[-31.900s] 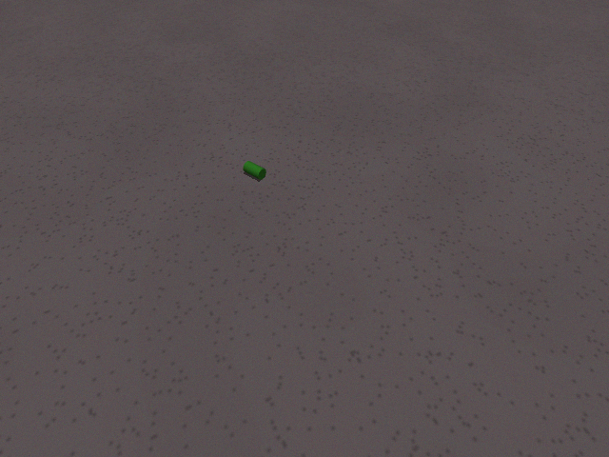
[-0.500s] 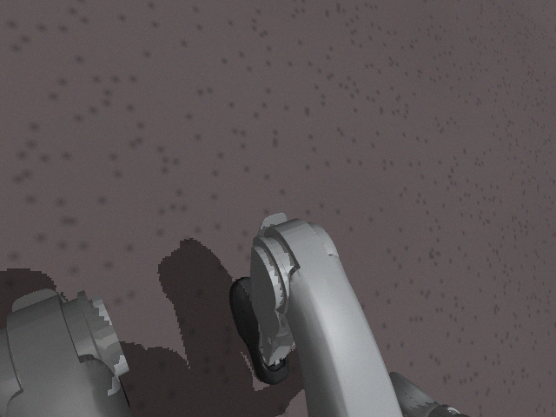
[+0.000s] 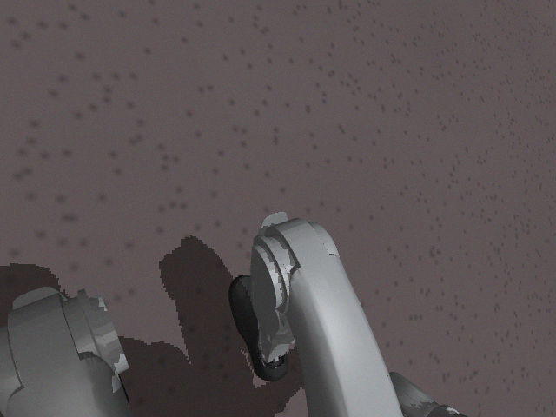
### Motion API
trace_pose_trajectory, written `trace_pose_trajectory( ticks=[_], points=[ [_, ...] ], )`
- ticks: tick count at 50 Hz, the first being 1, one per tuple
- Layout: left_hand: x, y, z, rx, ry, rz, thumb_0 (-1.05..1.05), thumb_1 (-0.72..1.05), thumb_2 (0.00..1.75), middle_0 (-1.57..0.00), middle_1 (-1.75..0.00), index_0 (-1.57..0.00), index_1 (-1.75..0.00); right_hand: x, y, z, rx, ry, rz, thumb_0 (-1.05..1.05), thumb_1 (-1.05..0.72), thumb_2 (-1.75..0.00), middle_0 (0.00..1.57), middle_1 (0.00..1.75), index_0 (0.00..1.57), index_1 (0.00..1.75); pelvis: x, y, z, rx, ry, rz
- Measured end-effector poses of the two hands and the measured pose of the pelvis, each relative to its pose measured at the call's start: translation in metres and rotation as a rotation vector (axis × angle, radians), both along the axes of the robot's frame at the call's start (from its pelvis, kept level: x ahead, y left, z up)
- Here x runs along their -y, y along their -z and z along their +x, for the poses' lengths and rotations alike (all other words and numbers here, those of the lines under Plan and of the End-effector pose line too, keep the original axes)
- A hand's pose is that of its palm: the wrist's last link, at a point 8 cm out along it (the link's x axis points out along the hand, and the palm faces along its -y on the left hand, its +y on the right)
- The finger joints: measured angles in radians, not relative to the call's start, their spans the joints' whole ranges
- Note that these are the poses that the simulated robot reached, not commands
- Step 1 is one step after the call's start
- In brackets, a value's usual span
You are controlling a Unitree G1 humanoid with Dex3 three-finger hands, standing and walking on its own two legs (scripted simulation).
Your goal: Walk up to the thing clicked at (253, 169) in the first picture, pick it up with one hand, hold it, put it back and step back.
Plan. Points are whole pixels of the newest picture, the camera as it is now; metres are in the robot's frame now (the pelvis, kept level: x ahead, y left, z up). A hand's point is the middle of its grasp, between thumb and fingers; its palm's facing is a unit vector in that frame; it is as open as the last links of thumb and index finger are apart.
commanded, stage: close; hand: left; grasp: from above
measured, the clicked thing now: out of the picture +0.44 +0.33 -0.27
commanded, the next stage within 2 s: settle in 0.30 s
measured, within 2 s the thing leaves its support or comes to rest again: leaves its support in 0.78 s
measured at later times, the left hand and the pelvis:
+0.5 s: hand out of the picture +0.43 +0.32 -0.25, palm faces -0.44 -0.17 -0.88, open 8.8 cm; pelvis +0.00 +0.00 +0.00, yaw +0 degrees
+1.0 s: hand out of the picture +0.43 +0.34 -0.20, palm faces -0.39 -0.15 -0.91, open 8.7 cm; pelvis +0.01 +0.00 +0.01, yaw +3 degrees
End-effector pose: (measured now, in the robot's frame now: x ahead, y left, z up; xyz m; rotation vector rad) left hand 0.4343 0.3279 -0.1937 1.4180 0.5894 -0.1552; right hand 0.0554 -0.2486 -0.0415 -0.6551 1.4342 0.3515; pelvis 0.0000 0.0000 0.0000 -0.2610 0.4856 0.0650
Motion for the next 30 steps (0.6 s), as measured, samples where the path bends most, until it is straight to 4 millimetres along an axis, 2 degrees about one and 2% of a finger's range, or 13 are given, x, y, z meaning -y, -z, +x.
trace_pose_trajectory(
  ticks=[30],
  points=[
    [-0.0013, -0.0024, 0.0051, -0.002, -0.015, -0.004, 0.01, 0.23, 0.22, -0.82, -0.34, -0.85, -0.30, 0.0018, -0.0008, -0.0003, -0.003, 0.015, -0.012, 0.00, -0.91, -0.90, 0.19, 0.30, 0.20, 0.30, 0.0010, -0.0019, 0.0004, -0.013, -0.002, 0.003]
  ],
)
